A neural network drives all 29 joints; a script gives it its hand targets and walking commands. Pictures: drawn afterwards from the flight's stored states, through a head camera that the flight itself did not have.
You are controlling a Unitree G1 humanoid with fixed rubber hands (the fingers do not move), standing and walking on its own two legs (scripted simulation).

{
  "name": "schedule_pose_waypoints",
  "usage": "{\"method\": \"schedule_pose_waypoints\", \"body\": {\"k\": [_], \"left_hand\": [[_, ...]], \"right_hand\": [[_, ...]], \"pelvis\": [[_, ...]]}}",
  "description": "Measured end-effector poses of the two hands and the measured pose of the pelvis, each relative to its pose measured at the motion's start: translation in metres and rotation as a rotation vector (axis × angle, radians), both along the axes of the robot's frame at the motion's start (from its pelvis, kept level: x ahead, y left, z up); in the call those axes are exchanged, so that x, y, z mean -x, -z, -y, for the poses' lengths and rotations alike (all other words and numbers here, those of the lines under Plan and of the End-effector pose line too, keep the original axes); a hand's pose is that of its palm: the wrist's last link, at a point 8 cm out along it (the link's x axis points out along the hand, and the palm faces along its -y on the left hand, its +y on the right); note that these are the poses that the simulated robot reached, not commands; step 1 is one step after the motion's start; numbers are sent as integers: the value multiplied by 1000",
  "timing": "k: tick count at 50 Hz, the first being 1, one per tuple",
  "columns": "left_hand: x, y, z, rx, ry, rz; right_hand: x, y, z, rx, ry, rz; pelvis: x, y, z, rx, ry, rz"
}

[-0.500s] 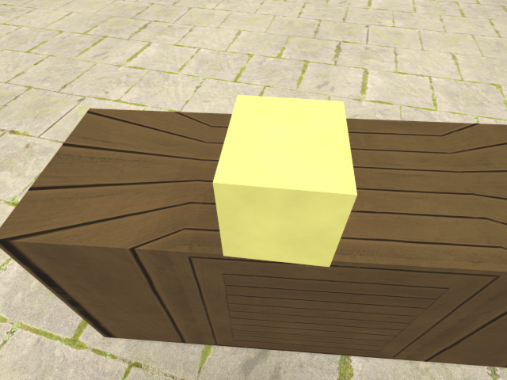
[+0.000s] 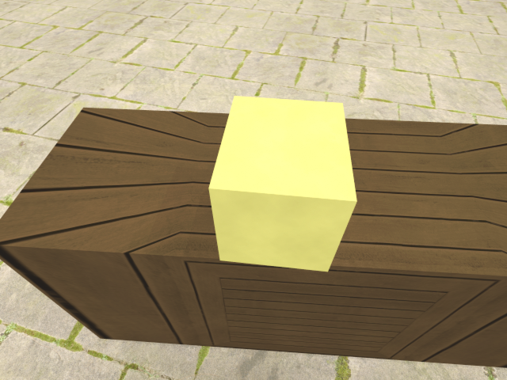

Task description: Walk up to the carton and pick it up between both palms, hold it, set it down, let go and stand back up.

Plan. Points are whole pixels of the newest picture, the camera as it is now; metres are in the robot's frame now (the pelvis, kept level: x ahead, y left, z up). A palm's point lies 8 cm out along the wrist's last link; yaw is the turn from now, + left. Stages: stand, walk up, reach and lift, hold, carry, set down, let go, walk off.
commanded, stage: stand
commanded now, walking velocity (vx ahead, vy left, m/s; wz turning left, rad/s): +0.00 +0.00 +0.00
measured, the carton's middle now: (280, 182) +0.46 -0.04 +0.02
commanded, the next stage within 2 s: none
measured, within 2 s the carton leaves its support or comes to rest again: neither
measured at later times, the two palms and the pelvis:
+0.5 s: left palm out of the picture +0.05 +0.25 -0.11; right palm out of the picture +0.06 -0.26 -0.11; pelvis +0.00 -0.01 +0.00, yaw +0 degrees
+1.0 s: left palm out of the picture +0.05 +0.25 -0.11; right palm out of the picture +0.05 -0.27 -0.12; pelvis +0.01 -0.01 +0.00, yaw +0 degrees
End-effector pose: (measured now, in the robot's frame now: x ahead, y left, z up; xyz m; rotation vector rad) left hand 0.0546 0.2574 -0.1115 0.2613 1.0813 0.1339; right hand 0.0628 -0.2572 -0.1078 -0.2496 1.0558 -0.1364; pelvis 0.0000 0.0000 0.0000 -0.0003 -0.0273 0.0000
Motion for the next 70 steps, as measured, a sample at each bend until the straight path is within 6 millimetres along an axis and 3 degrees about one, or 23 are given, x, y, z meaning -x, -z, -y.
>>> {"method": "schedule_pose_waypoints", "body": {"k": [15, 26, 70], "left_hand": [[-7, -3, 1, -9, -8, 6], [3, 1, 4, -7, -22, -33], [11, 6, 12, -5, -39, -95]], "right_hand": [[-5, 2, 1, -8, 5, 6], [7, 5, 6, -4, 14, -41], [23, 11, 12, -1, 61, -117]], "pelvis": [[-4, 0, 2, -1, -1, 6], [-5, -1, 6, -2, -1, 0], [-9, -3, 12, -4, 9, -1]]}}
